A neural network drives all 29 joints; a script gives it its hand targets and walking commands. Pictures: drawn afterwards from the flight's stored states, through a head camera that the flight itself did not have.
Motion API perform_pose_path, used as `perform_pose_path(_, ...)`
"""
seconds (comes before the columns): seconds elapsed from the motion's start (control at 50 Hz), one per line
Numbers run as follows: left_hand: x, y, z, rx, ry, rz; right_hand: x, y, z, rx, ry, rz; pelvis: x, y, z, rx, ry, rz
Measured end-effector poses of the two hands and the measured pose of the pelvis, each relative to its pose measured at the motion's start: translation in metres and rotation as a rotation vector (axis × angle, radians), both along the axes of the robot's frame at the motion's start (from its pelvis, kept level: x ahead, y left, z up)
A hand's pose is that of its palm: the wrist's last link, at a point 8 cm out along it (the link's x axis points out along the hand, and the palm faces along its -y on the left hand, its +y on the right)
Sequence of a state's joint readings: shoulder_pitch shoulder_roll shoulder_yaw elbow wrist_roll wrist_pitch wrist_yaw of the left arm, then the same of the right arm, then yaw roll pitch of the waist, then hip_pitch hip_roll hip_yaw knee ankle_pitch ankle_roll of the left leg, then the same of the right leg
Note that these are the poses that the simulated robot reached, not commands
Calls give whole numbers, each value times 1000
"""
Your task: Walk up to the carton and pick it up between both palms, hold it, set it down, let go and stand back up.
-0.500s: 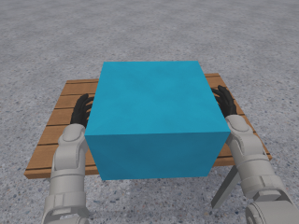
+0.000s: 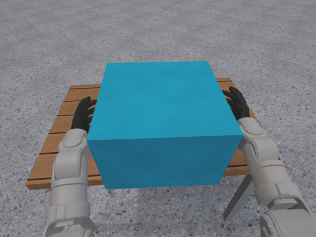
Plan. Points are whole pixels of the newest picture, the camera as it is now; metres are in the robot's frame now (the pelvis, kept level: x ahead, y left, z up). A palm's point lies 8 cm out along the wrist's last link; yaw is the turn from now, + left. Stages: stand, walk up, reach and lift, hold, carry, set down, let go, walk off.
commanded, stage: hold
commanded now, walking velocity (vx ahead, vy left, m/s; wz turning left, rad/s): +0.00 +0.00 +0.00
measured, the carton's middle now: (160, 120) +0.41 +0.00 +0.10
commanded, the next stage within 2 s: none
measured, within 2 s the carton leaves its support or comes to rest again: neither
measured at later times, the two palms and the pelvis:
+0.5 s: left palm (77, 127) +0.34 +0.19 +0.16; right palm (240, 112) +0.36 -0.20 +0.16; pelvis +0.00 +0.00 +0.00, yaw +0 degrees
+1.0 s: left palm (76, 124) +0.34 +0.19 +0.16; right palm (241, 109) +0.36 -0.20 +0.17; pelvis +0.00 +0.00 +0.00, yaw +0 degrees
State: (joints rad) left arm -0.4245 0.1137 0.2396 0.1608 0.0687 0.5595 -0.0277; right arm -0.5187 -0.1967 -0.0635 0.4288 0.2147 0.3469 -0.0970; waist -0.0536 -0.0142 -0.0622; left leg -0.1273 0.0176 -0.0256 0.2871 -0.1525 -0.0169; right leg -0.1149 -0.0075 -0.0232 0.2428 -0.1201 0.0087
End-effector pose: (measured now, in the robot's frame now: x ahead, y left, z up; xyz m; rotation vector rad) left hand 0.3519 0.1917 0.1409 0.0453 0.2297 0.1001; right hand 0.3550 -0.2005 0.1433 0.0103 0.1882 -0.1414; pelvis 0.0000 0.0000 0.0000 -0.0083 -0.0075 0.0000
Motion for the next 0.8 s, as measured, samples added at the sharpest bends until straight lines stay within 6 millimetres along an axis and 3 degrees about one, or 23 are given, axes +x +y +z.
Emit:
perform_pose_path(0.28,-2,0,13,-8,-13,12,3,0,18,-10,-13,13,1,-1,0,-2,-10,1)
perform_pose_path(0.8,-6,6,23,-15,-10,29,5,6,27,-7,-9,25,-2,0,0,-1,-11,4)
